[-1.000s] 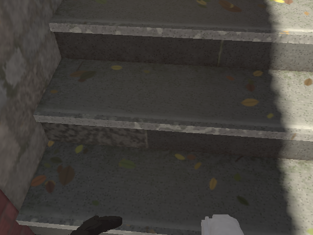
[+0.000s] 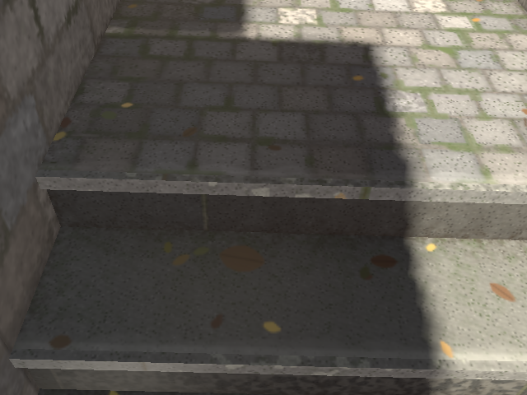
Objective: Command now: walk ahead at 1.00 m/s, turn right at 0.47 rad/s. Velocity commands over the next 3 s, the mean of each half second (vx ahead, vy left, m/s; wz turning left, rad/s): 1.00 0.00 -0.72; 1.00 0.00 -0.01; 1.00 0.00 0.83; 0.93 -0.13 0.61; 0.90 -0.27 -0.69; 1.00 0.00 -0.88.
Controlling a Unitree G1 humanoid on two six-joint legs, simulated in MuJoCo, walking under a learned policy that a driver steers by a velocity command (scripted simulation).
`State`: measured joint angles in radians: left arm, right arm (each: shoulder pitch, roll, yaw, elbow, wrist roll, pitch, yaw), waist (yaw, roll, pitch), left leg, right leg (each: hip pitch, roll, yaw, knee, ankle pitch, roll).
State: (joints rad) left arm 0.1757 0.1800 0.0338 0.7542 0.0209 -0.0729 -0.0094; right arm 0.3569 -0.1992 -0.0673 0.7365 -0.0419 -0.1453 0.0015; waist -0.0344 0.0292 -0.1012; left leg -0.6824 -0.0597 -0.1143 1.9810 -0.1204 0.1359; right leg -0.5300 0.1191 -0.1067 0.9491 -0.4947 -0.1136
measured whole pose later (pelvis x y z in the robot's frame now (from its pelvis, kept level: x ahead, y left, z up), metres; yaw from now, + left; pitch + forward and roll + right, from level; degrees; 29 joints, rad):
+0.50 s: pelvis +0.41 +0.00 +0.23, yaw -20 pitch +3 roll -2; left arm -0.16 0.11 0.01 0.46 0.02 -0.01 0.01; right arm 0.54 -0.23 -0.05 1.10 -0.03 -0.16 0.02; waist 0.02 -0.02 -0.04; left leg -0.01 0.07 0.23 0.35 -0.39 0.01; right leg -1.38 0.08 0.02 2.13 -0.41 -0.21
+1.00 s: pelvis +0.84 -0.12 +0.44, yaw -19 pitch +5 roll +2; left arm 0.49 0.23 0.05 0.99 0.00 -0.12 0.01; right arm -0.07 -0.11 0.06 0.46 0.01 -0.03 0.03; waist 0.03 -0.03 -0.09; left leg -0.94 -0.06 0.10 1.27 -0.47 0.17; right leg 0.06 -0.05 -0.12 0.36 0.02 -0.09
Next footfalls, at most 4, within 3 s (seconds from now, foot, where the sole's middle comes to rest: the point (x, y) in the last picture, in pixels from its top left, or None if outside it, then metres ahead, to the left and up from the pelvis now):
0.20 left None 0.35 0.12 -0.54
0.62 right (338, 290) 0.61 -0.15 -0.37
1.00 left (306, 104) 1.02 -0.11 -0.20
1.38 right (377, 30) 1.39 -0.35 -0.20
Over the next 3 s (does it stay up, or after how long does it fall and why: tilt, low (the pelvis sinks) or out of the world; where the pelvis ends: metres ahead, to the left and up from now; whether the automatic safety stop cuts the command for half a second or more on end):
stays up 2.71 -0.10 0.57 its command is cut before an obstacle after 1.9 s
